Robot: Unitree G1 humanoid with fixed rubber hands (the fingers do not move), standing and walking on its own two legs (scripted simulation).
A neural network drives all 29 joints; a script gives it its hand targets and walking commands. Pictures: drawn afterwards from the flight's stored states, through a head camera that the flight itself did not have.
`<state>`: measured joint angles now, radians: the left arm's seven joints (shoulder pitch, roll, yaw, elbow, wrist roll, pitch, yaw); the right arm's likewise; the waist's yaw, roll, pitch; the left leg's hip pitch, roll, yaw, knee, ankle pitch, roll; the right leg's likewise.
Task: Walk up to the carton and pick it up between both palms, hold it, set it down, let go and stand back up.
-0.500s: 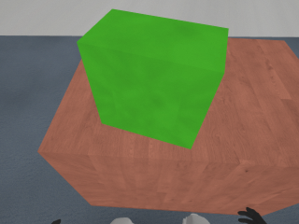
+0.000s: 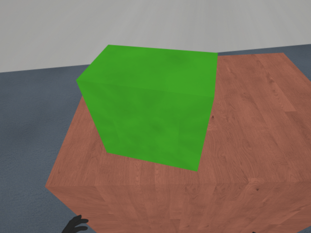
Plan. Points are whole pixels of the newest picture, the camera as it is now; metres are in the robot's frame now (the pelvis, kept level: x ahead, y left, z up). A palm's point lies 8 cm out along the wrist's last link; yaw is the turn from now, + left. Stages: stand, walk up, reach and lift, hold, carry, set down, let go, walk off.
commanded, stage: walk up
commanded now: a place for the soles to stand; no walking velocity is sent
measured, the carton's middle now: (154, 110) +0.44 +0.03 +0.09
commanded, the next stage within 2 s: reach and lift in 1.70 s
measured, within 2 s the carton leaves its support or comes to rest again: neither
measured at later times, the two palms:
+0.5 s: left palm out of the picture +0.12 +0.27 -0.09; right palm out of the picture +0.12 -0.25 -0.10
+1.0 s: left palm (65, 231) +0.17 +0.27 -0.09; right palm out of the picture +0.15 -0.24 -0.10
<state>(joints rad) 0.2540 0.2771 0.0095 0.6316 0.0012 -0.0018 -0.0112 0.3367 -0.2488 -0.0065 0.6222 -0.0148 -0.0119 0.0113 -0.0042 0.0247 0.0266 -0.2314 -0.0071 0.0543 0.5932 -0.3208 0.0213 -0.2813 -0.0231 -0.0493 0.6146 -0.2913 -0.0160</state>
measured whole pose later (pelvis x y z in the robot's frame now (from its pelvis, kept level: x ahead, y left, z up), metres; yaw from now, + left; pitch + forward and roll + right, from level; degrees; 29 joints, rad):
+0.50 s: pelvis +0.04 +0.01 +0.00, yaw +1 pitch -1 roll +0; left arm 0.35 0.28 0.01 0.62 0.02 -0.01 0.00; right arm 0.37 -0.26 -0.01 0.62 -0.03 -0.01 0.02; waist 0.00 0.01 0.01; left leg -0.22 -0.02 0.04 0.62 -0.39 0.03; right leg -0.27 -0.03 -0.06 0.64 -0.36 -0.01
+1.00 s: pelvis +0.04 +0.02 -0.01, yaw +0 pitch -2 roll -1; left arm 0.28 0.28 -0.01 0.59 0.03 -0.01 0.01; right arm 0.30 -0.29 -0.01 0.60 -0.02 0.02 0.02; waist -0.02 0.03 0.05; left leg -0.23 -0.01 0.05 0.71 -0.45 0.04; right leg -0.26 -0.03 -0.05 0.69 -0.40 0.01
